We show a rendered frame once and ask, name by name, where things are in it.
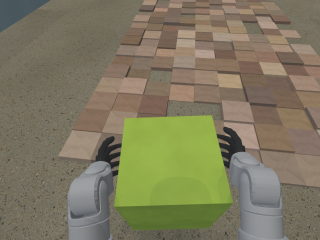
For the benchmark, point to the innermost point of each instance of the carton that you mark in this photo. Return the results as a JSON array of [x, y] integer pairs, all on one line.
[[171, 173]]

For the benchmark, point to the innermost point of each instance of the robot right forearm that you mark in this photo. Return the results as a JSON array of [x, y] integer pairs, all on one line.
[[260, 198]]

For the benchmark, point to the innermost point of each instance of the robot right hand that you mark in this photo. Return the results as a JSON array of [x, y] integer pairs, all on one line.
[[234, 147]]

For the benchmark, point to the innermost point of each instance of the robot left forearm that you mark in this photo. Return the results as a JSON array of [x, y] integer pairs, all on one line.
[[88, 203]]

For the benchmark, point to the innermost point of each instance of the robot left hand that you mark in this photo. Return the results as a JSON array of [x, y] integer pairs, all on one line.
[[105, 150]]

